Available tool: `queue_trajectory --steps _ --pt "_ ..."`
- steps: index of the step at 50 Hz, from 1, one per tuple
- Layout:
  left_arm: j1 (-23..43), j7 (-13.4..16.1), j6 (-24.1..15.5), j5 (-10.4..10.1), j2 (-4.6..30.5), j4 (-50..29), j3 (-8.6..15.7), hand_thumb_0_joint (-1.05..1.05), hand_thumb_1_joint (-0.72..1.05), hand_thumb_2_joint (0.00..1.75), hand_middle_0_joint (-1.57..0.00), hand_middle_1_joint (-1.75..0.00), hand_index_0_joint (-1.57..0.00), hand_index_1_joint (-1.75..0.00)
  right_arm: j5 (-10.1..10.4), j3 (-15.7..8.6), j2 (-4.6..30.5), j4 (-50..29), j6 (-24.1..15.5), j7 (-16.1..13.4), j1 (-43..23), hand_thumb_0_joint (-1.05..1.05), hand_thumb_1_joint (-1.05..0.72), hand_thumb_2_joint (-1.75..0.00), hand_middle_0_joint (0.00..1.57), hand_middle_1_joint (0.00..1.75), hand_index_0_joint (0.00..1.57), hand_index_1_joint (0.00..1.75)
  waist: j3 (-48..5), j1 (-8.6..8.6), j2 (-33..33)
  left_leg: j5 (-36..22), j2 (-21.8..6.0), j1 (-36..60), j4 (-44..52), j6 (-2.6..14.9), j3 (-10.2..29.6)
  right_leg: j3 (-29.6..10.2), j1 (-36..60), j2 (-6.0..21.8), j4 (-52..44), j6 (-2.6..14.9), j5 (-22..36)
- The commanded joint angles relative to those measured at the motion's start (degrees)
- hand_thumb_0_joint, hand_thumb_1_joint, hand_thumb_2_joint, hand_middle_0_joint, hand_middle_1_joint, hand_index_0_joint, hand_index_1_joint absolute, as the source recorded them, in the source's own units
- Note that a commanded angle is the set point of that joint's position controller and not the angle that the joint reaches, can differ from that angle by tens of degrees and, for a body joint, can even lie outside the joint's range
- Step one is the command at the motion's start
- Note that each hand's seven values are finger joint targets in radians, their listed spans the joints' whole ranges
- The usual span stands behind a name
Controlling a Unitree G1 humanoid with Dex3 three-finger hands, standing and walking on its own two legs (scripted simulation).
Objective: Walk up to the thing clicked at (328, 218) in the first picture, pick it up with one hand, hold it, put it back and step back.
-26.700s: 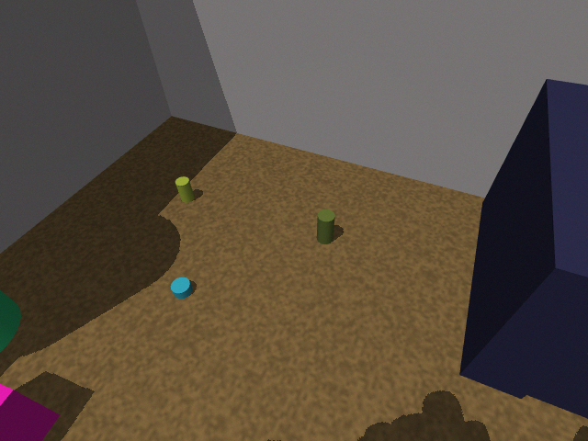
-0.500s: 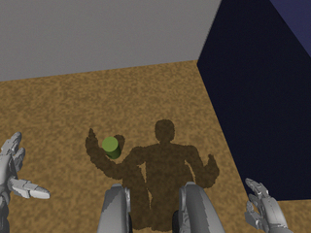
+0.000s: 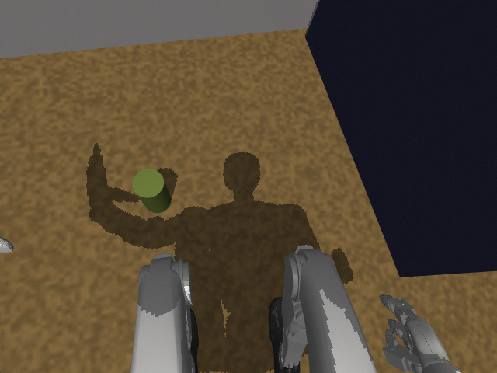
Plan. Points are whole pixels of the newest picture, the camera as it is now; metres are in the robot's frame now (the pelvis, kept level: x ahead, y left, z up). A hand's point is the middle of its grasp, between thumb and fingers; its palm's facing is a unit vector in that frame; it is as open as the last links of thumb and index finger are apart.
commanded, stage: go down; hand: left
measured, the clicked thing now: (153, 192) +0.50 +0.21 -0.38
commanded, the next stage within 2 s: approach in 0.96 s
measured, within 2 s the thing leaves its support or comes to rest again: neither
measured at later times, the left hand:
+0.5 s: hand out of the picture +0.41 +0.39 -0.06, palm faces +0.13 -0.99 -0.08, open 17.6 cm
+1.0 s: hand out of the picture +0.42 +0.40 -0.07, palm faces +0.12 -0.99 -0.06, open 17.7 cm
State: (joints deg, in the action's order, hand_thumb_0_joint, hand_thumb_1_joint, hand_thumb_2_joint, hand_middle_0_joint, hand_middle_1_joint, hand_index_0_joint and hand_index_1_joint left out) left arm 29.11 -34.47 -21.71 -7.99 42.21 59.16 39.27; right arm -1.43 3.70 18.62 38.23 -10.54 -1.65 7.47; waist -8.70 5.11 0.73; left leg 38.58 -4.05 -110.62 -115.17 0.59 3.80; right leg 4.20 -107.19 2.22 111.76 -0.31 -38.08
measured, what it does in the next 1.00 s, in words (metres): lowers itself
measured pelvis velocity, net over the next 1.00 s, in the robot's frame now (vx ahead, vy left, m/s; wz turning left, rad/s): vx -0.01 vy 0.00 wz -0.04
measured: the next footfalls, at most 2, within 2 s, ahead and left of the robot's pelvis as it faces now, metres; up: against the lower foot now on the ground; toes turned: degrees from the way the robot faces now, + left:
none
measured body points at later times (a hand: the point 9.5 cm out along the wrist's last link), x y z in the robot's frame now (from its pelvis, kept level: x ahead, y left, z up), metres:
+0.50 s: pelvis -0.01 +0.00 -0.06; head +0.20 +0.07 +0.33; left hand +0.39 +0.44 -0.05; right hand +0.12 -0.28 -0.16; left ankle +0.08 +0.12 -0.42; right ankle +0.09 -0.13 -0.42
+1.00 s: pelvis -0.01 +0.00 -0.08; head +0.20 +0.08 +0.30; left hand +0.41 +0.45 -0.06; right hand +0.11 -0.28 -0.17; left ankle +0.08 +0.12 -0.42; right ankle +0.09 -0.13 -0.42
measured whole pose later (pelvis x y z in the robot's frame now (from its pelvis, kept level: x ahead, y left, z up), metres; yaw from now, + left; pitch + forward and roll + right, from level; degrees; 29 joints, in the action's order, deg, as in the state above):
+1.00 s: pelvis -0.01 +0.00 -0.08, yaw -3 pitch +31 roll -8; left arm 40.9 -42.1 -21.8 -9.6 55.8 65.4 45.7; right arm -3.0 9.1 21.3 37.7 -9.5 -1.0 7.5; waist -3.5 8.5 1.9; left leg 38.8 -3.5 -124.1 -130.9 1.3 7.0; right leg 5.9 -118.7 2.2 125.7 -0.8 -38.2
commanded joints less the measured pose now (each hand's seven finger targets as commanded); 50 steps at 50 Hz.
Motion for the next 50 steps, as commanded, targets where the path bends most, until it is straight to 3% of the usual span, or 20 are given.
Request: queue_trajectory --steps 1,5,6,7,8,9,11,13,14,15,20,25,31,36,43,44,49,50 --pt "10.66 -0.54 -4.04 -2.54 23.08 -9.65 5.21 0.0 -0.53 0.1 -0.02 -0.1 -0.03 -0.09 0.22 -4.32 12.44 -3.44 -1.43 -0.98 6.79 0.0 -0.89 -0.9 0.2 0.3 0.2 0.3 -32.75 -2.71 -11.43 -7.19 1.81 24.14 14.61 0.51 0.87 -0.31 13.63 -1.99 -9.81 2.67 6.5" --pt "14.58 -1.68 -4.98 -2.68 24.84 -11.54 5.41 0.0 -0.55 0.1 -0.02 -0.1 -0.03 -0.09 0.05 -4.26 13.23 -2.63 -1.42 -1.09 6.94 0.0 -0.89 -0.9 0.2 0.3 0.2 0.3 -33.57 -2.53 -14.54 -9.11 1.44 26.63 13.07 0.21 1.73 0.07 9.21 -1.89 -7.28 2.98 7.86" --pt "14.32 -1.99 -4.88 -2.72 23.34 -9.79 4.23 0.0 -0.54 0.1 -0.02 -0.1 -0.03 -0.08 -0.15 -4.23 13.19 -2.41 -1.45 -1.03 6.51 0.0 -0.89 -0.9 0.2 0.3 0.2 0.3 -32.36 -1.89 -14.35 -8.69 1.44 25.93 12.57 0.23 1.77 0.13 8.27 -1.91 -6.97 2.95 7.57" --pt "16.23 -2.27 -5.03 -2.75 24.0 -10.33 4.65 0.0 -0.56 0.09 -0.02 -0.1 -0.03 -0.08 -0.1 -4.3 13.57 -2.16 -1.48 -1.01 7.1 0.0 -0.89 -0.9 0.2 0.3 0.2 0.3 -31.18 -1.39 -15.19 -7.54 1.3 25.47 12.58 0.09 2.3 0.48 6.69 -1.79 -6.01 3.01 6.96" --pt "15.73 -2.28 -5.01 -2.76 25.46 -9.83 5.55 0.0 -0.56 0.09 -0.02 -0.09 -0.03 -0.08 -0.17 -4.1 13.53 -2.17 -1.51 -0.98 7.08 0.0 -0.88 -0.9 0.2 0.3 0.2 0.3 -31.74 -1.94 -14.82 -7.45 1.37 24.75 12.15 0.13 2.21 0.43 7.32 -1.84 -5.69 2.93 6.94" --pt "16.04 -2.59 -5.03 -2.88 25.16 -9.13 5.04 0.0 -0.58 0.09 -0.02 -0.09 -0.03 -0.08 -0.23 -3.96 13.53 -1.93 -1.46 -0.92 7.07 0.0 -0.89 -0.9 0.2 0.3 0.2 0.3 -31.17 -1.52 -14.53 -6.67 1.4 23.63 11.73 0.18 2.01 0.49 7.2 -1.82 -5.51 2.9 6.44" --pt "18.28 -3.16 -5.15 -2.83 26.9 -10.69 5.93 0.0 -0.59 0.08 -0.03 -0.09 -0.04 -0.08 -0.39 -3.83 13.98 -1.82 -1.38 -0.89 7.81 0.0 -0.89 -0.9 0.2 0.3 0.2 0.3 -33.52 -1.28 -16.26 -8.83 1.41 25.11 10.79 -0.02 2.27 0.72 6.93 -1.61 -4.18 2.95 7.94" --pt "17.55 -3.81 -4.83 -3.0 26.55 -8.28 5.72 0.0 -0.58 0.08 -0.02 -0.09 -0.04 -0.08 -0.48 -3.59 14.29 -1.7 -1.23 -0.85 7.65 0.0 -0.89 -0.9 0.2 0.3 0.2 0.3 -33.23 -1.37 -15.85 -9.22 1.39 25.45 10.27 -0.01 2.64 0.97 5.58 -1.65 -3.45 2.94 7.93" --pt "18.77 -3.91 -4.91 -3.09 28.4 -9.55 6.81 0.0 -0.59 0.08 -0.03 -0.09 -0.04 -0.08 -0.6 -3.55 14.41 -1.64 -1.19 -0.84 8.35 0.0 -0.89 -0.9 0.2 0.3 0.2 0.3 -35.24 -1.38 -15.22 -10.28 1.66 24.89 8.85 0.21 1.75 0.62 7.34 -1.66 -3.85 2.8 8.6" --pt "17.18 -4.23 -4.53 -3.1 27.21 -6.44 6.3 0.0 -0.6 0.07 -0.03 -0.09 -0.04 -0.08 -0.66 -3.31 14.44 -1.53 -1.16 -0.82 7.87 0.0 -0.89 -0.9 0.2 0.3 0.2 0.3 -33.71 -1.0 -14.52 -10.12 1.74 23.62 8.5 0.24 1.8 0.86 6.82 -1.61 -3.4 2.8 8.5" --pt "19.99 -4.73 -4.52 -3.08 30.72 -6.91 7.67 0.0 -0.61 0.08 -0.03 -0.1 -0.04 -0.09 -0.77 -2.81 14.87 -1.66 -0.85 -0.74 7.81 0.0 -0.89 -0.9 0.2 0.3 0.2 0.3 -32.21 -0.93 -13.76 -6.18 1.82 19.35 6.86 0.6 1.21 1.04 6.2 -1.77 -2.47 2.63 6.03" --pt "20.65 -5.29 -4.44 -3.17 32.63 -5.85 8.47 0.0 -0.61 0.07 -0.03 -0.09 -0.05 -0.08 -0.94 -2.01 15.11 -2.07 -0.78 -0.67 7.73 0.0 -0.89 -0.9 0.2 0.3 0.2 0.3 -32.19 -0.7 -13.28 -6.53 1.84 17.39 5.34 0.7 0.93 1.34 6.45 -2.0 -1.36 2.53 6.02" --pt "23.05 -6.57 -4.17 -3.17 33.56 -4.84 7.75 0.0 -0.6 0.06 -0.03 -0.09 -0.05 -0.08 -1.1 -1.26 15.71 -1.82 -0.62 -0.62 7.94 0.0 -0.89 -0.9 0.2 0.3 0.2 0.3 -30.04 0.74 -15.04 -5.86 1.6 16.74 4.36 0.54 1.75 2.16 3.61 -2.05 0.27 2.59 5.49" --pt "24.42 -7.06 -4.0 -3.33 35.97 -7.22 8.58 0.0 -0.61 0.06 -0.03 -0.09 -0.05 -0.08 -1.14 -1.09 16.52 -2.08 -0.24 -0.69 8.34 0.0 -0.89 -0.9 0.2 0.3 0.2 0.3 -33.08 0.04 -18.03 -7.88 1.6 19.67 3.7 0.17 2.24 2.35 2.56 -1.97 1.49 2.8 7.0" --pt "22.96 -7.48 -3.49 -3.78 36.84 -5.23 9.53 0.0 -0.61 0.05 -0.03 -0.09 -0.05 -0.07 -1.18 -0.32 16.93 -2.36 0.07 -0.66 8.24 0.0 -0.89 -0.9 0.2 0.3 0.2 0.3 -30.96 0.42 -17.26 -8.57 1.64 18.16 2.48 0.31 2.48 2.91 2.1 -2.18 2.3 2.77 7.47" --pt "24.12 -7.48 -3.51 -3.75 37.37 -5.78 9.44 0.0 -0.61 0.05 -0.03 -0.09 -0.05 -0.07 -1.13 -0.17 16.78 -2.31 0.18 -0.67 8.41 0.0 -0.89 -0.9 0.2 0.3 0.2 0.3 -30.41 1.24 -17.08 -7.77 1.67 17.01 2.19 0.5 2.36 2.93 2.17 -2.16 1.93 2.62 6.94" --pt "23.77 -7.72 -3.72 -4.05 38.14 -4.54 9.83 0.0 -0.6 0.05 -0.03 -0.08 -0.04 -0.06 -1.31 0.32 16.87 -2.81 0.19 -0.54 7.96 0.0 -0.89 -0.9 0.2 0.3 0.2 0.3 -30.01 0.85 -15.58 -7.41 1.72 14.75 1.01 0.84 1.65 2.77 3.4 -2.49 1.86 2.52 6.59" --pt "24.05 -7.82 -3.82 -3.91 37.82 -4.16 9.25 0.0 -0.6 0.05 -0.03 -0.08 -0.05 -0.06 -1.46 0.41 17.12 -2.77 0.23 -0.58 7.73 0.0 -0.89 -0.9 0.2 0.3 0.2 0.3 -29.0 1.63 -16.65 -7.42 1.57 14.85 1.08 0.75 1.87 3.02 3.07 -2.46 2.23 2.52 6.78"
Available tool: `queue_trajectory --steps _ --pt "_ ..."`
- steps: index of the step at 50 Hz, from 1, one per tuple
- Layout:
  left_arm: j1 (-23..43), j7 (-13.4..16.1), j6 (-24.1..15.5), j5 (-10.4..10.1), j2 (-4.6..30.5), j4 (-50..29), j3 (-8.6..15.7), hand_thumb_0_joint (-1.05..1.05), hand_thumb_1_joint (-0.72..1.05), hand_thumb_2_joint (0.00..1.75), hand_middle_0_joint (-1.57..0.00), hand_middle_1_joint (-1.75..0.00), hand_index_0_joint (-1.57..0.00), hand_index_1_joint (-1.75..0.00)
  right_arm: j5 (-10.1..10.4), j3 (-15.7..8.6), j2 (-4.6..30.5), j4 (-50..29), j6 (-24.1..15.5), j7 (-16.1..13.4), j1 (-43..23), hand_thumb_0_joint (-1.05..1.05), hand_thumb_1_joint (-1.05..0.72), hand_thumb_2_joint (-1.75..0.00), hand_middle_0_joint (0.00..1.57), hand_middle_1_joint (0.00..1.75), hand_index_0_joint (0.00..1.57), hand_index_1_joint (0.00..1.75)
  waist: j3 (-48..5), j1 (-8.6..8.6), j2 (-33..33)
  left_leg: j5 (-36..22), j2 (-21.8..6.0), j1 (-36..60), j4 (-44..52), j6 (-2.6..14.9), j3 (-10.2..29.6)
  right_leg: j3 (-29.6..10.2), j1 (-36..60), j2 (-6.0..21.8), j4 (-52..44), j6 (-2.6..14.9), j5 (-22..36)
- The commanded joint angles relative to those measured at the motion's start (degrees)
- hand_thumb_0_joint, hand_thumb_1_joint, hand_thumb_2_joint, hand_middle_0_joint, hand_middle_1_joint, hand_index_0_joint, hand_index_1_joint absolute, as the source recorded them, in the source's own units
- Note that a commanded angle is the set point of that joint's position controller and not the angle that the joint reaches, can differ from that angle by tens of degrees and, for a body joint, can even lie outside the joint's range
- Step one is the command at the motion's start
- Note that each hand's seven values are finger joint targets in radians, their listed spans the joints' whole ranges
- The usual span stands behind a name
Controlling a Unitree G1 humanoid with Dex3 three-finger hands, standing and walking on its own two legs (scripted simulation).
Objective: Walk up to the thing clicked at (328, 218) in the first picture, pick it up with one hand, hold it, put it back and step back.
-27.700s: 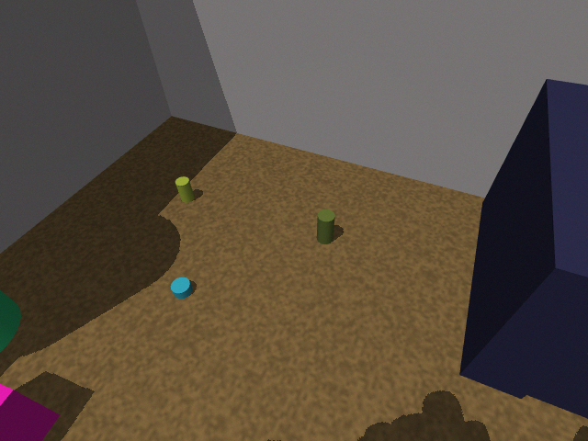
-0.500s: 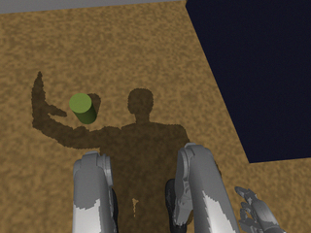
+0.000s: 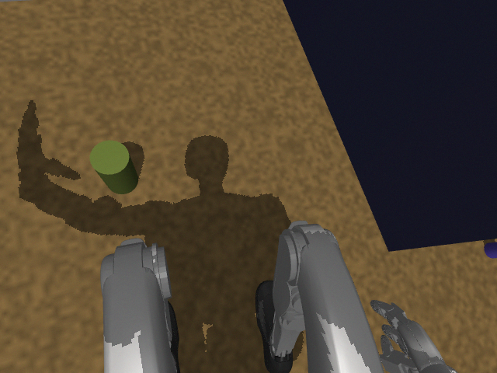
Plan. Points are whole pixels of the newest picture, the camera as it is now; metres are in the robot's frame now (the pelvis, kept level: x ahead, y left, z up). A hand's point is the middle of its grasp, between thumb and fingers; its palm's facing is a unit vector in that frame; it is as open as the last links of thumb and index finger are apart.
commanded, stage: approach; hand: left
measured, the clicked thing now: (116, 169) +0.50 +0.23 -0.30
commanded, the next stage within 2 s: close in in 0.62 s
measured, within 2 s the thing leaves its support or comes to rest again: neither
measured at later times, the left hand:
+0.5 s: hand (5, 172) +0.44 +0.36 -0.14, palm faces +0.15 -0.99 +0.03, open 17.7 cm
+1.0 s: hand (93, 187) +0.45 +0.27 -0.27, palm faces +0.17 -0.98 +0.08, open 17.6 cm
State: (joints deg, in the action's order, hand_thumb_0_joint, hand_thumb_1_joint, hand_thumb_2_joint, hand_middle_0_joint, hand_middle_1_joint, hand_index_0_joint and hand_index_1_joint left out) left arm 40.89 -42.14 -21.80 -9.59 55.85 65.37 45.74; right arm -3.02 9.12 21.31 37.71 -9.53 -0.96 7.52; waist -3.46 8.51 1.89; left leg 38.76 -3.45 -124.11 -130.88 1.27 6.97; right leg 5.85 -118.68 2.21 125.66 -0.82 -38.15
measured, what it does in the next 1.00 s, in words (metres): lowers itself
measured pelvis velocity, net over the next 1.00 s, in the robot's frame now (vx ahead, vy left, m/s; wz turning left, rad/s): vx -0.01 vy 0.01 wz -0.16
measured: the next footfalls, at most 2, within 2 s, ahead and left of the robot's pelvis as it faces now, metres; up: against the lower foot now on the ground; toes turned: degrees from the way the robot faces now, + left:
none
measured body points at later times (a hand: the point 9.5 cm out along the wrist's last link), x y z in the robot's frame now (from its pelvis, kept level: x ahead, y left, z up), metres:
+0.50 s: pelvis +0.00 +0.00 -0.04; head +0.24 +0.12 +0.31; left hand +0.43 +0.41 -0.13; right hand +0.13 -0.27 -0.11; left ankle +0.09 +0.12 -0.34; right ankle +0.11 -0.13 -0.34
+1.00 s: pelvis -0.01 +0.01 -0.09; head +0.25 +0.17 +0.24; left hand +0.44 +0.32 -0.27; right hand +0.12 -0.25 -0.11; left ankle +0.09 +0.12 -0.34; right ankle +0.11 -0.13 -0.34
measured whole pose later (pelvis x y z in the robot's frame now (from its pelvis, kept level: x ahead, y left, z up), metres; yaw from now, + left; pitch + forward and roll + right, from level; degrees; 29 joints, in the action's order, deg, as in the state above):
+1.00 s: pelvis -0.01 +0.01 -0.09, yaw -9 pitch +13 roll -17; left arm 39.9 -20.5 -57.9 -9.7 54.2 87.9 38.3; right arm -18.4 30.1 22.7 31.5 -2.8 4.0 -8.9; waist 16.9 16.0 17.2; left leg 41.6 -4.1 -127.2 -151.8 1.2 20.0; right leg 14.4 -117.8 -2.4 137.5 -3.3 -35.4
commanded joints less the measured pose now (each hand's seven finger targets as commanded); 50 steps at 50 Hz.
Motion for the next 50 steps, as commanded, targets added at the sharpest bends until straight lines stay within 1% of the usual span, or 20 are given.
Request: queue_trajectory --steps 1,3,11,13,14,18,19,20,23,26,27,33,34,35,38,40,43,46,47,50 --pt "12.95 -0.13 -3.83 -2.3 24.45 -10.91 2.99 0.0 -0.6 0.05 -0.03 -0.08 -0.05 -0.06 0.1 -4.92 14.47 -2.22 -0.76 -1.17 8.4 0.0 -0.89 -0.9 0.2 0.3 0.2 0.3 -34.61 -1.31 -17.19 -7.61 0.99 27.99 16.61 0.08 -1.15 1.46 14.87 -2.53 -11.73 2.98 6.92" --pt "13.73 -0.22 -4.09 -2.28 25.98 -11.49 3.24 0.0 -0.61 0.06 -0.07 -0.1 -0.06 -0.11 0.07 -4.93 14.58 -2.35 -0.69 -1.14 7.72 0.0 -0.91 -0.9 0.2 0.3 0.2 0.3 -34.19 -1.86 -17.94 -5.6 0.87 27.47 16.78 0.11 -1.27 1.36 14.24 -2.68 -11.83 3.04 5.18" --pt "11.61 0.7 -7.48 -3.96 18.71 -1.33 0.66 0.0 -0.61 0.03 -0.04 -0.1 -0.05 -0.09 -0.91 -2.82 15.31 -2.94 -1.08 -0.54 6.59 0.0 -0.9 -0.89 0.2 0.3 0.2 0.3 -27.19 1.51 -14.45 -4.99 0.46 24.11 13.6 -0.11 0.77 3.35 10.36 -3.16 -9.16 2.79 5.48" --pt "12.12 1.82 -8.7 -3.49 17.58 0.19 -0.82 0.0 -0.61 0.03 -0.04 -0.1 -0.06 -0.09 -1.54 -2.32 15.32 -3.08 -0.93 -0.24 6.14 0.0 -0.9 -0.89 0.2 0.3 0.2 0.3 -27.2 1.76 -14.81 -5.4 0.33 24.35 12.45 -0.26 0.69 3.42 10.19 -3.29 -8.71 2.86 5.79" --pt "12.2 2.31 -9.38 -3.02 15.94 1.55 -2.06 0.0 -0.61 0.04 -0.04 -0.1 -0.05 -0.09 -1.78 -2.07 15.62 -3.37 -0.78 -0.07 6.21 0.0 -0.9 -0.89 0.2 0.3 0.2 0.3 -26.58 2.86 -14.88 -5.86 0.18 24.91 12.27 -0.46 1.46 4.04 9.47 -3.21 -7.86 2.87 6.28" --pt "14.1 4.43 -13.44 -2.34 14.98 0.82 -2.94 0.0 -0.61 0.05 -0.03 -0.11 -0.05 -0.09 -3.37 -1.33 16.71 -3.68 0.09 0.68 4.78 0.0 -0.9 -0.89 0.2 0.3 0.2 0.3 -26.43 3.57 -17.65 -6.77 -0.4 27.07 10.42 -1.18 2.76 4.98 7.42 -3.26 -5.26 2.74 7.22" --pt "15.3 5.18 -15.01 -2.17 17.6 -1.61 -1.68 0.0 -0.59 0.04 -0.03 -0.1 -0.05 -0.09 -3.81 -0.84 16.79 -3.79 0.38 0.9 4.1 0.0 -0.9 -0.89 0.2 0.3 0.2 0.3 -27.32 3.13 -18.87 -6.61 -0.44 27.34 10.07 -1.26 2.68 4.96 8.32 -3.35 -4.92 2.7 6.83" --pt "15.08 5.83 -16.42 -2.02 17.84 -2.02 -1.4 0.0 -0.61 0.04 -0.04 -0.1 -0.05 -0.09 -4.36 -0.42 16.75 -3.9 0.67 1.12 3.87 0.0 -0.9 -0.89 0.2 0.3 0.2 0.3 -28.45 3.22 -19.05 -7.96 -0.49 27.76 9.16 -1.39 2.4 5.06 9.77 -3.44 -4.65 2.56 7.85" --pt "14.99 7.8 -20.83 -1.24 22.82 -3.44 1.58 0.0 -0.61 0.04 -0.04 -0.11 -0.06 -0.1 -5.95 1.31 17.16 -3.88 1.94 1.59 2.35 0.0 -0.91 -0.9 0.2 0.3 0.2 0.3 -30.45 2.93 -21.63 -11.7 -0.62 28.21 6.51 -1.57 1.57 5.17 12.89 -3.79 -2.93 2.48 10.46" --pt "12.08 8.83 -24.05 -0.69 21.53 0.3 0.8 0.0 -0.61 0.05 -0.04 -0.11 -0.06 -0.1 -7.59 3.29 17.88 -3.93 3.43 2.07 -0.29 0.0 -0.91 -0.9 0.2 0.3 0.2 0.3 -28.34 3.92 -23.09 -13.54 -1.08 29.22 5.52 -1.98 2.4 6.05 12.17 -4.18 -1.49 2.69 11.22" --pt "12.62 9.4 -25.19 -0.85 25.0 -0.12 3.52 0.0 -0.61 0.05 -0.05 -0.11 -0.06 -0.1 -8.15 3.71 18.75 -3.72 3.86 1.94 -0.54 0.0 -0.91 -0.9 0.2 0.3 0.2 0.3 -28.47 3.72 -24.14 -14.68 -1.26 30.13 4.93 -2.14 2.6 6.36 12.55 -4.29 -1.18 2.63 12.21" --pt "9.22 10.6 -29.23 -1.34 19.71 10.25 -0.7 0.0 -0.6 0.06 -0.04 -0.11 -0.05 -0.1 -10.85 7.66 19.74 -5.27 5.43 2.27 -5.66 0.0 -0.91 -0.9 0.2 0.3 0.2 0.3 -20.57 7.58 -21.26 -9.04 -1.95 24.48 2.26 -2.05 3.97 8.72 12.96 -5.36 -0.66 2.22 10.0" --pt "9.72 10.67 -29.92 -1.42 17.14 11.99 -3.14 0.0 -0.6 0.05 -0.03 -0.11 -0.05 -0.09 -11.14 8.04 20.07 -5.52 5.51 2.24 -6.82 0.0 -0.91 -0.9 0.2 0.3 0.2 0.3 -18.91 8.81 -20.62 -7.55 -2.14 23.96 1.93 -2.02 4.39 9.18 11.82 -5.38 -0.57 2.14 9.22" --pt "9.68 10.99 -30.78 -1.54 17.31 12.85 -3.72 0.0 -0.6 0.06 -0.03 -0.11 -0.05 -0.09 -11.51 8.73 20.29 -5.69 5.52 2.3 -7.46 0.0 -0.91 -0.9 0.2 0.3 0.2 0.3 -17.78 9.34 -20.18 -6.39 -2.16 22.52 1.41 -1.91 4.8 9.64 12.25 -5.62 -0.26 2.04 8.84" --pt "9.57 11.79 -33.66 -3.18 15.22 13.61 -5.78 0.0 -0.61 0.04 -0.03 -0.12 -0.07 -0.08 -12.34 10.56 20.5 -6.04 5.61 2.65 -9.28 0.0 -0.91 -0.89 0.2 0.3 0.2 0.3 -18.12 10.4 -17.02 -7.02 -2.37 22.11 -0.71 -1.69 5.95 10.67 14.12 -6.26 0.07 1.54 9.9" --pt "9.15 13.24 -35.51 -4.37 15.27 13.77 -5.39 0.0 -0.61 0.05 -0.03 -0.12 -0.07 -0.08 -12.79 11.2 21.5 -6.27 5.65 2.71 -10.48 0.0 -0.91 -0.89 0.2 0.3 0.2 0.3 -18.08 10.49 -16.13 -6.45 -2.29 21.07 -1.51 -1.5 6.3 11.17 15.66 -6.46 0.19 1.33 10.16" --pt "8.97 16.54 -38.25 -4.29 14.39 14.4 -5.6 0.0 -0.61 0.07 -0.03 -0.12 -0.07 -0.08 -13.85 12.48 21.99 -6.08 6.2 2.99 -11.91 0.0 -0.91 -0.9 0.2 0.3 0.2 0.3 -16.92 10.42 -17.77 -7.93 -2.61 22.42 -1.86 -2.13 7.31 12.02 15.91 -6.7 1.51 1.31 11.48" --pt "9.77 21.02 -40.57 -2.02 14.6 14.31 -6.53 0.0 -0.61 0.09 -0.02 -0.13 -0.06 -0.09 -15.03 13.65 22.71 -6.19 7.15 3.38 -13.0 0.0 -0.9 -0.9 0.2 0.3 0.2 0.3 -13.77 10.9 -21.2 -8.58 -3.16 24.01 -0.73 -3.26 9.17 13.43 14.11 -6.8 3.08 1.37 11.69" --pt "8.92 22.52 -41.12 -1.13 15.45 14.15 -6.44 0.0 -0.59 0.11 -0.03 -0.13 -0.06 -0.1 -15.7 14.05 22.39 -6.18 7.54 3.58 -13.36 0.0 -0.9 -0.9 0.2 0.3 0.2 0.3 -13.54 10.27 -22.47 -9.48 -3.32 24.33 -1.16 -3.33 8.83 13.15 15.01 -6.89 3.12 1.35 12.4" --pt "9.65 26.33 -42.94 0.85 16.21 12.27 -6.66 0.0 -0.58 0.12 -0.04 -0.14 -0.07 -0.11 -17.18 14.78 22.33 -6.45 8.74 4.12 -14.09 0.0 -0.9 -0.9 0.2 0.3 0.2 0.3 -12.54 10.71 -24.05 -9.89 -3.43 23.87 -1.5 -3.37 8.82 13.39 16.13 -7.24 3.07 1.28 13.06"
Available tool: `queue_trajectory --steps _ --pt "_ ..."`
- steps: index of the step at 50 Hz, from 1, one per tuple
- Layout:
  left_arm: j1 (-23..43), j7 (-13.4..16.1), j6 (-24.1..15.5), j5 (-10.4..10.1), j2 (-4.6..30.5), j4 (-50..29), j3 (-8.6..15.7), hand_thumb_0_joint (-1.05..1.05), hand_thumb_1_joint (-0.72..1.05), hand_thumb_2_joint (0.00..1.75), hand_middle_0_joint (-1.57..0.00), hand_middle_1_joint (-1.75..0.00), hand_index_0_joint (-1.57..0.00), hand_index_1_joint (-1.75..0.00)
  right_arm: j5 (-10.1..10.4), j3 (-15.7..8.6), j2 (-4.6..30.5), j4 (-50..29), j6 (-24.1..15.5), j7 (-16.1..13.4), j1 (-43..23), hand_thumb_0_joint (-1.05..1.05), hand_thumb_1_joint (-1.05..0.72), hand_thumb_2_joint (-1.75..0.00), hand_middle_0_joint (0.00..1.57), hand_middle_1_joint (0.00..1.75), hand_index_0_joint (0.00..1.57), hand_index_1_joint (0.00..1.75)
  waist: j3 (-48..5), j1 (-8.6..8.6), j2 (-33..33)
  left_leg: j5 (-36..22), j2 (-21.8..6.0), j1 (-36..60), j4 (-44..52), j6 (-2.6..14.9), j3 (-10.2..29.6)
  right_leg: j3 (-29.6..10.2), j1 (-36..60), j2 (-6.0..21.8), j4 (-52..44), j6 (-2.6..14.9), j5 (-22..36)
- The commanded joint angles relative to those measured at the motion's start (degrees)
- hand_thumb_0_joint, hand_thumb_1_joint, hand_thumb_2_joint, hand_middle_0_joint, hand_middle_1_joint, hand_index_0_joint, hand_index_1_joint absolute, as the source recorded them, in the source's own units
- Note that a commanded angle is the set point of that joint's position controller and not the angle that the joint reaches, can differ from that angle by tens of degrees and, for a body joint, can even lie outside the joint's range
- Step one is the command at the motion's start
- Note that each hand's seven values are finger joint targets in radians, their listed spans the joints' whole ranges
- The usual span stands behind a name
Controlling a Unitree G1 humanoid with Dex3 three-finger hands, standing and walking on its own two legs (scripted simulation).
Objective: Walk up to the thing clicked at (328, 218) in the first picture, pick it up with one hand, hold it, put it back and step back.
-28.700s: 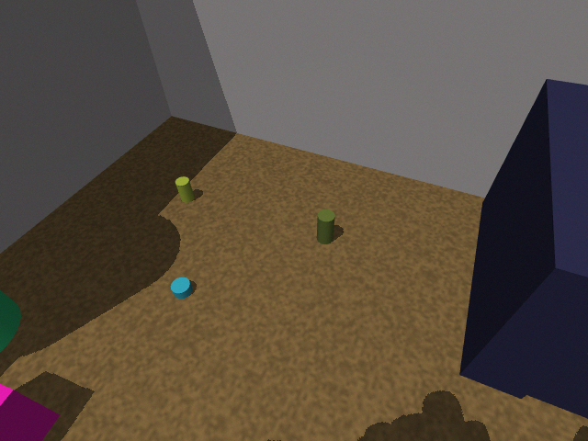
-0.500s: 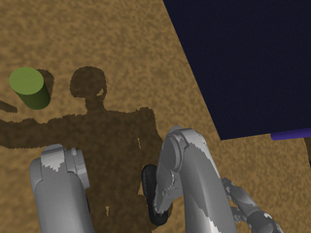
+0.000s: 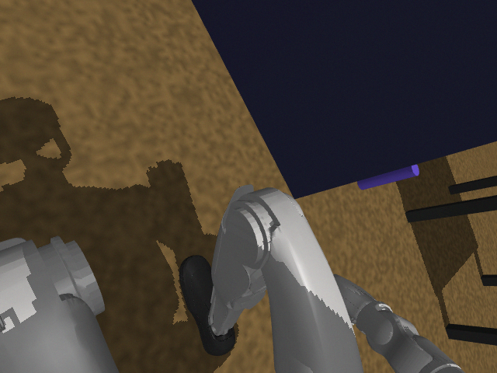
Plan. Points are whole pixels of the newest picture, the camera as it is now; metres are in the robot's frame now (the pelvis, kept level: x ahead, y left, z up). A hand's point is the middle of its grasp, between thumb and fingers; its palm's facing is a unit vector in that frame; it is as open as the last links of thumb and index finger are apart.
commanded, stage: close in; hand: left
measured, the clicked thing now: out of the picture +0.48 +0.29 -0.21
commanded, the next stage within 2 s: close in 0.36 s
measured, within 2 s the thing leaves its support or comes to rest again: leaves its support in 1.68 s
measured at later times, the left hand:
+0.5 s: hand out of the picture +0.44 +0.29 -0.18, palm faces +0.30 -0.95 +0.00, open 17.3 cm
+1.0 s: hand out of the picture +0.45 +0.29 -0.18, palm faces +0.31 -0.95 -0.02, open 10.2 cm
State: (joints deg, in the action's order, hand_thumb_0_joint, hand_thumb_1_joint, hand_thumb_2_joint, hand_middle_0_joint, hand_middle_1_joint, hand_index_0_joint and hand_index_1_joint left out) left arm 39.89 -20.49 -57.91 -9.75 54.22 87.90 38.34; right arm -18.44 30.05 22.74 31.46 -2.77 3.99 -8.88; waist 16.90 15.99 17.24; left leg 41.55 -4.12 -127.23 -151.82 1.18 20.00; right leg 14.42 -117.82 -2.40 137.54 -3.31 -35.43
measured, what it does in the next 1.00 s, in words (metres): stands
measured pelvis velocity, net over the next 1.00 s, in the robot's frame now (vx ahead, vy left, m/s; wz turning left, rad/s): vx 0.00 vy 0.01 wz -0.03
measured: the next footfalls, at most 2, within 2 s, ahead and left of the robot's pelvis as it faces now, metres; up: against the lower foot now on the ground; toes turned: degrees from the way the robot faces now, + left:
none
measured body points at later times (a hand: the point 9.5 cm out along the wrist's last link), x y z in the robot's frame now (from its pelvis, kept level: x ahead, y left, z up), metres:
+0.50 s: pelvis +0.00 +0.00 +0.00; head +0.22 +0.20 +0.33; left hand +0.41 +0.34 -0.18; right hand +0.16 -0.24 -0.02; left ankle +0.08 +0.12 -0.25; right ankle +0.14 -0.12 -0.25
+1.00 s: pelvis +0.00 +0.01 +0.01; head +0.24 +0.21 +0.32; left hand +0.43 +0.34 -0.18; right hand +0.17 -0.23 -0.02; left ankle +0.08 +0.12 -0.25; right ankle +0.14 -0.12 -0.25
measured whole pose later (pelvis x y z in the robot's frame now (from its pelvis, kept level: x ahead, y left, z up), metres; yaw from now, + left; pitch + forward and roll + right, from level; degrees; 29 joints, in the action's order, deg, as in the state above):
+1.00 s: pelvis +0.00 +0.01 +0.01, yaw -2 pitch +13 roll -20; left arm 44.4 -2.0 -63.5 -3.0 55.0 90.0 23.8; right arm -22.2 33.4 20.9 31.2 2.6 6.6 -12.2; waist 17.7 16.1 17.3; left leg 41.9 -2.9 -126.8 -151.5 0.8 23.7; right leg 17.3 -115.4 -3.0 134.6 -4.1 -35.4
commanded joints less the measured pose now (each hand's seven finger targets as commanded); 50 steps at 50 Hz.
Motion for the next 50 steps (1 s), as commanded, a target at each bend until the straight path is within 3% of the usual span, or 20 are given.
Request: queue_trajectory --steps 1,5,7,12,17,22,25,27,33,36,42,45,50 --pt "10.78 5.55 -7.17 1.58 17.39 -10.53 0.51 0.0 -0.56 0.12 -0.04 -0.14 -0.08 -0.11 -2.15 -6.06 20.84 -0.14 2.3 -0.72 2.12 0.0 -0.91 -0.9 0.2 0.3 0.2 0.3 -32.44 3.61 -40.18 -13.3 -2.74 27.51 19.45 -3.37 -4.18 4.97 15.31 -2.59 -8.79 3.72 10.77" --pt "11.78 7.71 -7.58 3.55 13.26 -9.2 -3.8 0.0 -0.54 0.14 -0.09 -0.17 -0.12 -0.14 -3.12 -5.93 21.12 -0.19 3.42 -0.21 1.24 0.0 -0.91 -0.9 0.2 0.3 0.2 0.3 -30.28 6.27 -40.12 -12.3 -3.21 28.56 20.14 -3.75 -2.49 5.96 13.11 -2.6 -8.36 3.52 10.81" --pt "12.54 8.42 -7.42 3.37 10.68 -7.95 -6.29 0.0 -0.53 0.15 -0.11 -0.19 -0.14 -0.16 -3.06 -5.98 21.42 -0.51 3.66 -0.08 0.76 0.0 -0.91 -0.9 0.2 0.3 0.2 0.3 -28.23 7.61 -37.64 -8.51 -2.79 25.2 20.24 -3.31 -2.22 6.23 12.68 -2.51 -8.75 3.32 9.52" --pt "13.44 10.0 -7.26 2.72 6.37 -6.04 -10.52 0.0 -0.55 0.13 -0.11 -0.17 -0.14 -0.14 -3.0 -5.46 21.4 -0.99 4.04 0.46 0.92 0.0 -0.92 -0.9 0.2 0.3 0.2 0.3 -27.52 8.86 -32.4 -5.9 -2.19 23.16 19.75 -2.66 -0.82 6.99 12.33 -2.72 -9.36 2.75 8.72" --pt "13.75 12.65 -7.95 2.18 6.21 -4.79 -10.6 0.0 -0.61 0.12 -0.07 -0.15 -0.1 -0.13 -3.09 -4.57 20.62 -1.48 4.43 0.98 0.59 0.0 -0.91 -0.9 0.2 0.3 0.2 0.3 -27.43 7.9 -31.29 -5.78 -1.72 22.04 19.42 -2.55 -0.76 6.84 13.72 -3.29 -10.03 2.71 8.79" --pt "14.07 14.94 -8.98 3.89 7.2 -4.76 -11.59 0.0 -0.61 0.14 -0.07 -0.15 -0.09 -0.14 -3.39 -4.02 19.88 -1.5 5.03 1.15 -0.2 0.0 -0.91 -0.9 0.2 0.3 0.2 0.3 -25.67 7.56 -32.94 -6.06 -1.63 21.12 19.36 -2.54 -1.76 6.46 14.03 -3.58 -10.55 2.97 8.83" --pt "14.45 15.92 -9.43 4.56 8.79 -5.33 -11.4 0.0 -0.51 0.18 -0.11 -0.14 -0.11 -0.15 -3.47 -3.9 20.2 -1.42 5.24 1.22 -0.7 0.0 -0.9 -0.9 0.2 0.3 0.2 0.3 -25.28 7.55 -34.69 -4.74 -1.88 21.68 20.15 -2.73 -1.5 6.61 13.7 -3.56 -10.58 3.14 7.88" --pt "14.84 16.14 -10.05 4.21 8.23 -6.0 -11.6 0.0 -0.35 0.28 -0.25 -0.27 -0.25 -0.27 -3.6 -3.87 20.4 -1.05 5.33 1.2 -0.66 0.0 -0.89 -0.9 0.2 0.3 0.2 0.3 -26.46 8.17 -34.81 -5.21 -1.87 22.45 19.76 -2.71 -1.25 6.71 14.31 -3.66 -10.61 2.98 8.62" --pt "15.43 16.66 -10.65 3.94 7.05 -6.78 -12.76 0.0 0.0 0.42 -0.38 -0.38 -0.38 -0.38 -3.77 -3.67 20.09 0.29 5.28 1.17 -0.09 0.0 -0.87 -0.89 0.2 0.3 0.2 0.3 -29.67 9.08 -35.07 -8.64 -1.91 24.89 18.9 -2.69 -1.08 6.72 15.98 -3.88 -10.83 2.91 11.68" --pt "16.0 16.58 -10.49 4.74 6.55 -6.58 -13.97 0.0 0.09 0.45 -0.44 -0.41 -0.43 -0.41 -3.71 -3.9 20.2 0.89 5.38 0.95 -0.63 0.0 -0.88 -0.89 0.2 0.3 0.2 0.3 -28.26 9.57 -35.46 -9.25 -2.01 24.94 19.43 -2.9 -0.72 6.92 14.59 -3.64 -10.6 3.08 11.94" --pt "16.74 18.02 -9.93 4.71 7.12 -5.24 -12.93 0.0 0.24 0.54 -0.49 -0.48 -0.49 -0.48 -3.91 -3.69 20.19 0.64 6.09 1.28 -0.47 0.0 -0.87 -0.89 0.2 0.3 0.2 0.3 -28.11 9.27 -35.78 -9.71 -2.1 25.5 19.98 -3.01 -0.2 7.03 14.87 -3.7 -10.93 3.09 12.07" --pt "17.14 18.76 -9.49 5.62 6.78 -4.63 -13.68 0.0 0.31 0.59 -0.54 -0.53 -0.53 -0.53 -4.08 -3.59 19.79 0.63 6.5 1.4 -0.47 0.0 -0.86 -0.89 0.2 0.3 0.2 0.3 -28.04 9.61 -35.83 -10.78 -2.09 25.61 20.1 -3.07 -0.17 7.03 15.09 -3.73 -11.13 3.16 12.65" --pt "18.02 19.04 -9.32 6.61 7.16 -4.72 -14.56 0.0 0.39 0.7 -0.68 -0.65 -0.67 -0.66 -3.92 -3.77 19.8 0.41 6.81 1.48 -1.19 0.0 -0.86 -0.89 0.2 0.3 0.2 0.3 -26.16 9.7 -36.25 -7.63 -2.12 24.42 21.06 -3.07 -0.07 7.01 13.75 -3.66 -11.2 3.29 10.43"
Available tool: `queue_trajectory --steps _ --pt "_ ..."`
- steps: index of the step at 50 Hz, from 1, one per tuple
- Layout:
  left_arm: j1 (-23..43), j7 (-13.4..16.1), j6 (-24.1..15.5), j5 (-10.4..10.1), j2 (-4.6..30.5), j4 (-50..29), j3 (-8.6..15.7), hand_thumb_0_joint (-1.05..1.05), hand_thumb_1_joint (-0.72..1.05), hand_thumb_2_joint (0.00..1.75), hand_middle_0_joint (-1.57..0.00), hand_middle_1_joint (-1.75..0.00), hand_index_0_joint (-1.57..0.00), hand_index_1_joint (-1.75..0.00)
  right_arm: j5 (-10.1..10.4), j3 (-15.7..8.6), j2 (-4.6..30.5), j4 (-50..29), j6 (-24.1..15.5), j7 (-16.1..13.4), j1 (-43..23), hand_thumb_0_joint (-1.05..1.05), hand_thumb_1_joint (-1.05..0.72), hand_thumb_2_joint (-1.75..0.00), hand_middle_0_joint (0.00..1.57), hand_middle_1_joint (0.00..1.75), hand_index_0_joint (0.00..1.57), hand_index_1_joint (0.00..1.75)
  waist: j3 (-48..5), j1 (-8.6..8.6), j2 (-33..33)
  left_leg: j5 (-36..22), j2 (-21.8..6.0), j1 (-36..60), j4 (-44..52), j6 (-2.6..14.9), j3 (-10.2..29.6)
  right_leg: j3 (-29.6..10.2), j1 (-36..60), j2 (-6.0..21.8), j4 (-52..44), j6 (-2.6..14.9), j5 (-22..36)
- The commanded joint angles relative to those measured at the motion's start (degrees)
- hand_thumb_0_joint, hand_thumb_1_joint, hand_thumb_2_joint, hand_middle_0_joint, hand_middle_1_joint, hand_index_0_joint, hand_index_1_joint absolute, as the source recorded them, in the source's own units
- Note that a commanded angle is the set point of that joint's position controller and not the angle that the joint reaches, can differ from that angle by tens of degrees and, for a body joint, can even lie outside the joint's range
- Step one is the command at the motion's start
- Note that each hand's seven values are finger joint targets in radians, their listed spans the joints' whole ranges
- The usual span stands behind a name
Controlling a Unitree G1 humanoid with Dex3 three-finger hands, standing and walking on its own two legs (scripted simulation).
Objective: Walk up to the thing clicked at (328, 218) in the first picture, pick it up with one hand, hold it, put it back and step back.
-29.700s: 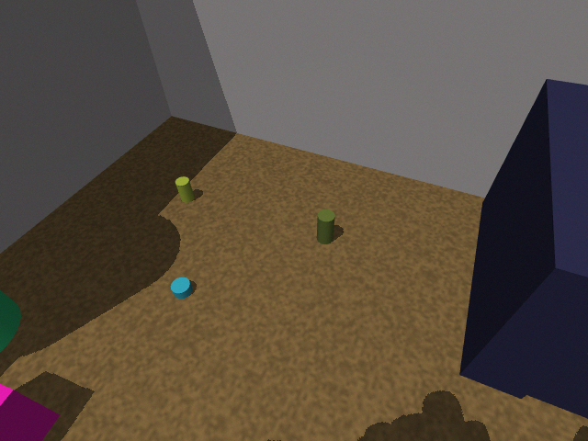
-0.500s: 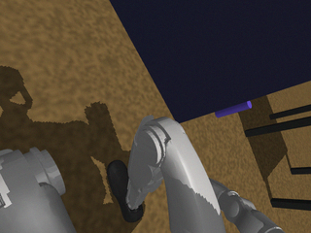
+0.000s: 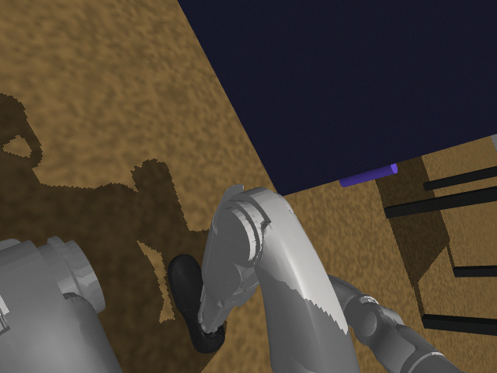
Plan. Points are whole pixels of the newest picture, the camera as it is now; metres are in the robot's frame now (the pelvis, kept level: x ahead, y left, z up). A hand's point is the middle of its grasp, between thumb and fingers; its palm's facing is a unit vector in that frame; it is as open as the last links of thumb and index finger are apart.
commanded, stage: close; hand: left
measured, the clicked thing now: out of the picture +0.47 +0.30 -0.22
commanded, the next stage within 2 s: settle in 0.22 s
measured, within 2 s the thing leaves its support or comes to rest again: leaves its support in 0.68 s
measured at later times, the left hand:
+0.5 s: hand out of the picture +0.45 +0.30 -0.19, palm faces +0.35 -0.93 -0.03, open 10.5 cm
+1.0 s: hand out of the picture +0.46 +0.32 -0.11, palm faces +0.33 -0.94 -0.02, open 10.8 cm
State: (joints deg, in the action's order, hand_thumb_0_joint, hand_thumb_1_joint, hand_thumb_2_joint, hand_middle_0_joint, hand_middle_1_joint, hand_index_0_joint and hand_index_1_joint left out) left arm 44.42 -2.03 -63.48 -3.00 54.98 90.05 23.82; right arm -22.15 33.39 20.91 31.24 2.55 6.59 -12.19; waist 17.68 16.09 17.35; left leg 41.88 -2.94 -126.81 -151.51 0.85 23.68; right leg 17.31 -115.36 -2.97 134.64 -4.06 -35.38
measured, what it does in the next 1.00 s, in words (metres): stands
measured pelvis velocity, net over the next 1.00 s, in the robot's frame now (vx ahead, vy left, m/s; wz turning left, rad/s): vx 0.00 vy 0.00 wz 0.04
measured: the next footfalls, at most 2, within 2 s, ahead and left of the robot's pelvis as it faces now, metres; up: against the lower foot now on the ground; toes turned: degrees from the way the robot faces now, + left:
none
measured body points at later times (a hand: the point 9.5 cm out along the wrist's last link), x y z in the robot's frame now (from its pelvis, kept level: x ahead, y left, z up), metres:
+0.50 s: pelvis +0.00 +0.00 +0.00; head +0.24 +0.21 +0.31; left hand +0.42 +0.35 -0.18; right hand +0.17 -0.24 -0.03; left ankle +0.08 +0.12 -0.26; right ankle +0.15 -0.12 -0.26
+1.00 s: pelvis +0.00 +0.00 +0.01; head +0.22 +0.18 +0.36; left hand +0.43 +0.37 -0.10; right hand +0.17 -0.24 -0.04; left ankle +0.08 +0.12 -0.26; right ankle +0.15 -0.12 -0.26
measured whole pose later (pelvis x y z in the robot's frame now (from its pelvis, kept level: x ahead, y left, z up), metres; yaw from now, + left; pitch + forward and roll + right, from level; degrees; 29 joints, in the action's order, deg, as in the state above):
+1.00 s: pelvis +0.00 +0.00 +0.01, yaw +2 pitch +18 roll -18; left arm 43.2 -3.9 -49.0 -3.7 46.5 69.6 23.8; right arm -16.6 25.1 19.4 32.1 4.4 7.0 -4.5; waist 11.8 14.6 10.9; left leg 40.5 -3.3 -128.3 -147.6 1.6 18.7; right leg 14.1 -117.9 -1.7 133.7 -3.3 -35.8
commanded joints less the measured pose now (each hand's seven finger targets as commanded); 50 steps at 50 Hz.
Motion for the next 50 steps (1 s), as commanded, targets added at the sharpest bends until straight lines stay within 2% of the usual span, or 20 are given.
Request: queue_trajectory --steps 1,2,4,6,12,16,18,20,27,32,36,37,38,39,40,41,44,45,48,50 --pt "13.4 0.73 -3.66 -0.46 6.09 -7.12 0.48 0.0 0.38 0.71 -0.7 -0.67 -0.69 -0.68 -0.27 -7.19 21.6 0.6 1.61 -1.15 2.34 0.0 -0.86 -0.89 0.2 0.3 0.2 0.3 -28.65 9.78 -35.56 -9.3 -3.32 25.17 20.26 -2.62 -3.77 4.11 11.95 -3.18 -8.7 3.85 11.52" --pt "13.96 1.08 -3.68 -0.69 6.26 -6.93 0.59 0.0 0.42 0.73 -0.72 -0.69 -0.71 -0.7 -0.34 -7.03 21.62 0.71 1.52 -1.09 2.56 0.0 -0.86 -0.89 0.2 0.3 0.2 0.3 -29.09 9.9 -35.83 -9.56 -3.14 24.76 19.92 -2.54 -4.05 3.98 12.56 -3.24 -8.83 3.84 11.65" --pt "14.16 1.49 -3.62 -1.23 5.5 -7.36 0.85 0.0 0.33 0.79 -0.8 -0.79 -0.79 -0.8 -0.31 -7.02 21.28 0.75 1.47 -1.09 2.6 0.0 -0.87 -0.89 0.2 0.3 0.2 0.3 -29.44 9.87 -35.26 -9.77 -2.98 24.49 19.62 -2.3 -4.34 3.86 12.86 -3.29 -9.3 3.85 11.91" --pt "14.43 1.57 -3.68 -1.26 5.64 -7.15 0.86 0.0 0.33 0.85 -0.86 -0.86 -0.85 -0.87 -0.21 -6.98 21.3 0.69 1.37 -1.06 2.3 0.0 -0.87 -0.89 0.2 0.3 0.2 0.3 -28.58 9.81 -35.06 -8.47 -2.96 23.75 19.97 -2.25 -4.28 3.94 12.35 -3.29 -9.45 3.88 11.06" --pt "14.23 1.08 -3.48 -0.43 4.89 -7.71 -0.88 0.0 0.31 0.97 -0.97 -1.0 -0.97 -1.01 -0.23 -7.11 20.69 1.32 1.15 -1.07 2.58 0.0 -0.87 -0.9 0.2 0.3 0.2 0.3 -29.88 9.82 -35.41 -9.32 -2.89 24.16 19.35 -2.16 -5.18 3.4 13.17 -3.45 -9.86 4.01 11.74" --pt "14.74 1.0 -3.31 -0.18 4.11 -7.04 -1.62 0.0 0.29 1.05 -1.06 -1.11 -1.06 -1.12 -0.19 -7.26 21.16 1.69 1.15 -1.01 2.98 0.0 -0.88 -0.9 0.2 0.3 0.2 0.3 -29.07 10.34 -36.67 -9.72 -3.1 25.7 20.72 -2.72 -3.91 4.15 11.76 -3.21 -9.21 4.2 11.66" --pt "15.03 1.01 -3.43 -0.01 4.34 -7.1 -1.69 0.0 0.26 1.15 -1.13 -1.23 -1.12 -1.25 -0.26 -7.17 21.25 1.7 1.2 -0.98 2.54 0.0 -0.89 -0.9 0.2 0.3 0.2 0.3 -29.17 10.35 -36.99 -10.39 -3.17 26.48 20.83 -2.86 -3.54 4.33 11.3 -3.15 -8.99 4.19 11.97" --pt "15.41 1.03 -3.38 -0.18 4.76 -7.55 -1.26 0.0 0.25 1.22 -1.2 -1.32 -1.2 -1.34 -0.1 -7.2 21.59 1.63 1.23 -1.0 2.62 0.0 -0.9 -0.9 0.2 0.3 0.2 0.3 -28.74 10.38 -37.97 -10.99 -3.4 27.45 21.53 -3.22 -2.95 4.51 10.61 -2.89 -8.44 4.22 12.11" --pt "16.51 -0.19 -3.34 -1.68 5.54 -10.58 -0.75 0.0 0.16 1.31 -1.31 -1.45 -1.31 -1.47 0.1 -7.04 20.93 1.69 1.1 -1.03 3.57 0.0 -0.9 -0.9 0.2 0.3 0.2 0.3 -31.27 9.69 -37.23 -12.08 -3.02 26.17 19.37 -2.38 -5.1 3.23 14.36 -3.26 -9.63 4.06 13.67" --pt "19.44 0.04 -2.82 -1.95 7.21 -16.29 0.76 0.0 0.07 1.34 -1.36 -1.51 -1.36 -1.54 0.29 -7.83 21.17 1.94 1.19 -0.99 4.68 0.0 -0.9 -0.9 0.2 0.3 0.2 0.3 -34.11 9.0 -41.3 -14.38 -3.58 30.54 20.63 -3.22 -4.42 3.22 13.44 -2.94 -8.6 4.29 14.22" --pt "20.95 -0.02 -1.2 -1.39 8.87 -22.82 1.29 0.0 0.06 1.38 -1.37 -1.54 -1.37 -1.57 0.78 -9.05 20.25 1.8 1.36 -0.93 5.64 0.0 -0.9 -0.91 0.2 0.3 0.2 0.3 -36.95 7.5 -42.62 -13.02 -3.01 28.93 20.22 -2.72 -6.57 1.84 14.48 -2.77 -9.12 4.52 13.58" --pt "19.97 -0.14 -0.57 -1.42 7.56 -23.85 1.1 0.0 0.06 1.38 -1.38 -1.54 -1.38 -1.57 0.77 -9.4 20.09 1.86 1.53 -0.87 6.36 0.0 -0.9 -0.91 0.2 0.3 0.2 0.3 -38.38 7.56 -42.97 -13.95 -3.0 29.65 20.26 -2.77 -6.7 1.78 15.45 -2.74 -9.21 4.45 14.32" --pt "19.72 -0.22 0.19 -1.22 8.18 -25.8 1.71 0.0 0.05 1.36 -1.36 -1.52 -1.36 -1.55 1.11 -10.05 20.06 1.72 1.65 -0.9 6.69 0.0 -0.9 -0.91 0.2 0.3 0.2 0.3 -39.2 6.33 -43.98 -14.17 -3.05 30.48 20.76 -2.96 -6.81 1.6 14.36 -2.61 -8.86 4.64 14.0" --pt "19.37 -0.39 1.09 -1.02 6.8 -25.88 0.9 0.0 0.04 1.36 -1.36 -1.54 -1.37 -1.56 1.44 -10.53 19.91 1.54 1.74 -0.86 6.93 0.0 -0.89 -0.9 0.2 0.3 0.2 0.3 -38.71 6.41 -44.56 -13.47 -3.03 30.42 21.69 -3.12 -6.73 1.7 13.35 -2.37 -8.68 4.75 13.33" --pt "19.36 -0.47 1.94 -1.04 6.51 -27.22 1.31 0.0 0.02 1.36 -1.38 -1.55 -1.39 -1.57 1.82 -11.23 20.07 1.29 1.94 -0.83 7.56 0.0 -0.9 -0.9 0.2 0.3 0.2 0.3 -39.38 6.16 -44.78 -12.69 -3.13 30.93 22.56 -3.28 -6.49 1.79 12.4 -2.23 -8.62 4.87 12.48" --pt "17.21 -0.64 3.04 -0.96 6.02 -27.77 1.55 0.0 0.01 1.37 -1.38 -1.55 -1.39 -1.58 2.28 -11.92 19.95 1.16 2.1 -0.83 7.83 0.0 -0.9 -0.9 0.2 0.3 0.2 0.3 -39.94 5.0 -45.22 -12.96 -3.12 31.58 23.23 -3.42 -6.43 1.58 11.58 -2.01 -8.36 4.93 12.5" --pt "15.96 -1.13 6.46 -1.05 3.77 -29.73 0.81 0.0 -0.03 1.35 -1.36 -1.54 -1.37 -1.56 3.72 -13.58 19.18 1.0 2.63 -0.88 9.9 0.0 -0.9 -0.9 0.2 0.3 0.2 0.3 -41.45 4.39 -43.78 -12.88 -2.74 29.41 23.45 -2.92 -7.63 0.77 12.09 -1.9 -8.99 5.06 12.79" --pt "14.99 -1.46 7.65 -1.51 1.88 -29.94 0.39 0.0 -0.01 1.34 -1.37 -1.54 -1.38 -1.56 4.36 -14.2 18.84 0.68 2.68 -0.84 10.31 0.0 -0.9 -0.9 0.2 0.3 0.2 0.3 -41.11 3.98 -42.6 -12.27 -2.45 27.97 23.72 -2.66 -8.14 0.6 11.57 -1.82 -9.15 5.13 12.32" --pt "14.13 -2.32 10.78 -2.22 1.27 -33.07 1.38 0.0 -0.03 1.33 -1.35 -1.53 -1.36 -1.54 6.25 -16.11 17.99 0.32 2.9 -0.97 12.26 0.0 -0.9 -0.9 0.2 0.3 0.2 0.3 -41.81 2.42 -40.37 -10.4 -2.07 25.59 24.4 -1.94 -9.05 -0.19 10.87 -1.65 -9.74 5.17 10.87" --pt "13.67 -2.73 12.33 -2.89 -0.46 -35.59 1.58 0.0 -0.02 1.33 -1.36 -1.53 -1.37 -1.55 7.37 -17.56 17.47 -0.3 2.79 -0.91 12.93 0.0 -0.9 -0.9 0.2 0.3 0.2 0.3 -42.51 1.28 -39.07 -8.66 -1.78 24.07 25.07 -1.58 -9.43 -0.62 9.85 -1.43 -9.78 5.28 9.47"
